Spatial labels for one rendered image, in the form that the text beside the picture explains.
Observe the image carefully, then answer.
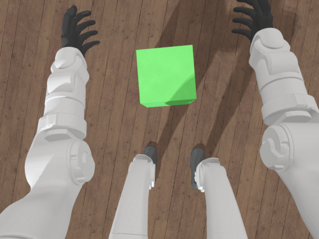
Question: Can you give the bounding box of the left robot foot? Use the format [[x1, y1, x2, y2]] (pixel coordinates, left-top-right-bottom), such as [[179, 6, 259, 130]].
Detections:
[[143, 145, 158, 171]]

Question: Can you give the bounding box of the robot right forearm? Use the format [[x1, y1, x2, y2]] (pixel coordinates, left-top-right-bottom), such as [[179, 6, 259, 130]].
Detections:
[[249, 28, 319, 126]]

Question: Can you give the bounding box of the robot left forearm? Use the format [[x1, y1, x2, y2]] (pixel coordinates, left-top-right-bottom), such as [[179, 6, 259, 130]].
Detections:
[[25, 47, 89, 183]]

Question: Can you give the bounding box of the right robot hand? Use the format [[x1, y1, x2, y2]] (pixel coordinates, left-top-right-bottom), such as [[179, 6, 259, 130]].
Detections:
[[231, 0, 273, 43]]

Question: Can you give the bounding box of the robot left upper arm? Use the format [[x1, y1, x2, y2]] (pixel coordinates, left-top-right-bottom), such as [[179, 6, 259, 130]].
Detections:
[[0, 138, 95, 239]]

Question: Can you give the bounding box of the robot right upper arm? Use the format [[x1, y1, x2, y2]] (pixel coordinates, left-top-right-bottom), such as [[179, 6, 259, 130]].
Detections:
[[260, 122, 319, 239]]

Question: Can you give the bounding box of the left robot hand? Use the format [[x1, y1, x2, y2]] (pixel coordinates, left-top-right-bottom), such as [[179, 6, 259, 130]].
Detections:
[[61, 5, 100, 58]]

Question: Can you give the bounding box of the carton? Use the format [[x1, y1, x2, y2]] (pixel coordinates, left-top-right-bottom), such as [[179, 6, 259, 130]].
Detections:
[[136, 45, 196, 108]]

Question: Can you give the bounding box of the robot right thigh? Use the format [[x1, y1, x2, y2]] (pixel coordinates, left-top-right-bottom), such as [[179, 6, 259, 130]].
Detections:
[[197, 163, 248, 239]]

